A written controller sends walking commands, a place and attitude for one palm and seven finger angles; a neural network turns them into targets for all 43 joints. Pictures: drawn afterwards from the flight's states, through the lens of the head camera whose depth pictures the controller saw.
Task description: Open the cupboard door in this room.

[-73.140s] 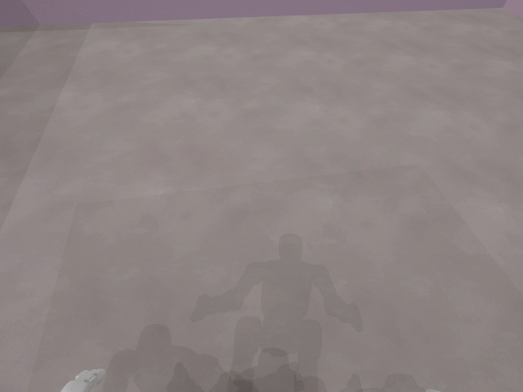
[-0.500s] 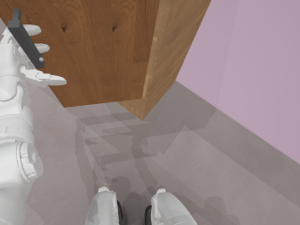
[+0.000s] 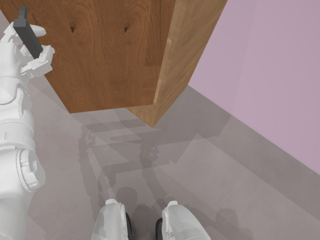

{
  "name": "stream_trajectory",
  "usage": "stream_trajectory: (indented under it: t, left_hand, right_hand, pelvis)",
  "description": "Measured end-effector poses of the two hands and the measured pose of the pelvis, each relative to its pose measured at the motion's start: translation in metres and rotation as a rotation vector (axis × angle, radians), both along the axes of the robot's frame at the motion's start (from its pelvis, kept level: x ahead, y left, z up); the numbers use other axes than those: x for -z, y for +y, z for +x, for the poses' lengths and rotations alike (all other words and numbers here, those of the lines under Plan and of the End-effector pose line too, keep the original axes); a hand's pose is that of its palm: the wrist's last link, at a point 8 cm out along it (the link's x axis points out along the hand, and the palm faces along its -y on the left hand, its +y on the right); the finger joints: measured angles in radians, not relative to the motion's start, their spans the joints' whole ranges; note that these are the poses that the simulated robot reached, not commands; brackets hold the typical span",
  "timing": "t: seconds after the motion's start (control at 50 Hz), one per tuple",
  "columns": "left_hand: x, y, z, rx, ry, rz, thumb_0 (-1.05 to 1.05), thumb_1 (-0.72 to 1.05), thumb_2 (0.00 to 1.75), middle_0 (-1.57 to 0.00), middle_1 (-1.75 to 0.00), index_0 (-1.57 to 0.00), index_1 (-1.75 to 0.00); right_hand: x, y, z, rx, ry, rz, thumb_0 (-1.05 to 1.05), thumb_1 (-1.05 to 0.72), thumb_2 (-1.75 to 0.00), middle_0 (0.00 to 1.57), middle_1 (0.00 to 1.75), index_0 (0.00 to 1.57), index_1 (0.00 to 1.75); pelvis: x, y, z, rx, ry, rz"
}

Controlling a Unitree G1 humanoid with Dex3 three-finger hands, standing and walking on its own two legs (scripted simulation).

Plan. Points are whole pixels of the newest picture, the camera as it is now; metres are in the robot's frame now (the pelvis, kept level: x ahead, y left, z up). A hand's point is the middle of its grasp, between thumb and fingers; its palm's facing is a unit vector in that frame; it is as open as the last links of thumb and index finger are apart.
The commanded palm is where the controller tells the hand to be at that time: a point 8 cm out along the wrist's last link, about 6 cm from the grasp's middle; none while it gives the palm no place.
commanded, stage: close the thumb around the handle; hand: left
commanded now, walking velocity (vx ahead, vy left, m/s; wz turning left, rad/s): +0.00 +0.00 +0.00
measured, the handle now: (35, 41) +0.57 +0.25 +0.07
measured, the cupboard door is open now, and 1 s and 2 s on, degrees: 47 78 94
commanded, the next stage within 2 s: pull the door open along its arc in 0.12 s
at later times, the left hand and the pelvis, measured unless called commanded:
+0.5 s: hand (50, 68) +0.50 +0.21 +0.06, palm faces +0.12 -0.99 -0.01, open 5.6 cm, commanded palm +0.45 +0.25 +0.06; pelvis +0.00 +0.00 +0.01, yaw -1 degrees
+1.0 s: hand (89, 120) +0.37 +0.13 +0.06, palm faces +0.44 -0.90 +0.06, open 6.0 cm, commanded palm +0.31 +0.17 +0.06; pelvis +0.01 -0.02 +0.02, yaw +2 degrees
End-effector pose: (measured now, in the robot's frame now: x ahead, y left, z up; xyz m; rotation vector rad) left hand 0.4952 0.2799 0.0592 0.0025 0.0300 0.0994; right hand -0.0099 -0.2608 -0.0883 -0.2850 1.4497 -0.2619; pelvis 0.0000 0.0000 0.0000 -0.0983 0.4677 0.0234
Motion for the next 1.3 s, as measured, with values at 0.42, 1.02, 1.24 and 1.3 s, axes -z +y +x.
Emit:
stream_trajectory:
  t: [0.42,1.02,1.24,1.3]
  left_hand:
    - [0.001,-0.012,-0.007,-0.018,-0.008,0.001,0.01,0.76,0.83,-0.36,-1.35,-0.37,-1.34]
    - [0.001,-0.121,-0.169,-0.382,-0.040,-0.047,0.01,0.69,0.76,-0.36,-1.32,-0.36,-1.31]
    - [-0.002,-0.164,-0.199,-0.429,-0.015,0.001,0.02,0.70,0.77,-0.33,-1.32,-0.35,-1.33]
    - [-0.003,-0.176,-0.207,-0.417,-0.003,-0.010,0.02,0.70,0.76,-0.32,-1.32,-0.35,-1.33]
  right_hand:
    - [-0.001,0.008,-0.005,0.017,-0.004,0.026,0.00,-0.91,-0.90,0.20,0.30,0.20,0.30]
    - [-0.008,0.012,0.167,-0.235,-0.450,0.186,0.00,-0.91,-0.90,0.20,0.30,0.20,0.30]
    - [-0.002,0.000,0.164,-0.262,-0.448,0.218,0.01,-0.91,-0.90,0.20,0.30,0.20,0.30]
    - [-0.002,-0.008,0.162,-0.262,-0.447,0.215,0.01,-0.91,-0.90,0.20,0.30,0.20,0.30]
  pelvis:
    - [-0.004,0.005,0.000,0.011,-0.012,0.005]
    - [-0.020,-0.026,0.008,-0.009,-0.148,0.084]
    - [-0.023,-0.053,0.007,-0.042,-0.176,0.108]
    - [-0.025,-0.058,0.008,-0.045,-0.180,0.114]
